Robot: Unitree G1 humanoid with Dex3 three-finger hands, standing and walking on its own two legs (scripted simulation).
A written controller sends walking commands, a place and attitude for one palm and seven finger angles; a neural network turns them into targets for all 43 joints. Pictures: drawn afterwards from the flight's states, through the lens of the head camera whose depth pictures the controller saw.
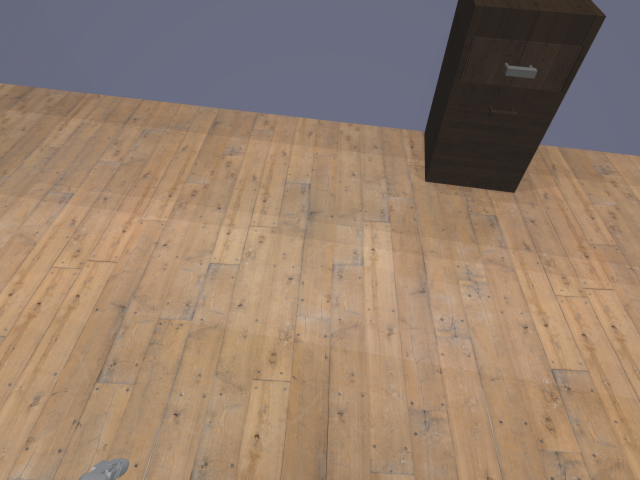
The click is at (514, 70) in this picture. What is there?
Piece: drawer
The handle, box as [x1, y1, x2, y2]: [504, 63, 536, 78]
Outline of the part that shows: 504,64 505,75 533,78 536,73 536,69 533,68 531,65 529,65 528,67 509,66 507,63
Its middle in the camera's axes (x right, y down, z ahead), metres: +0.75 -0.64 +1.46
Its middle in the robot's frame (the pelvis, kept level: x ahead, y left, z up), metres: +1.54 -0.68 -0.16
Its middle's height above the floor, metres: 0.61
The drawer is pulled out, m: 0.00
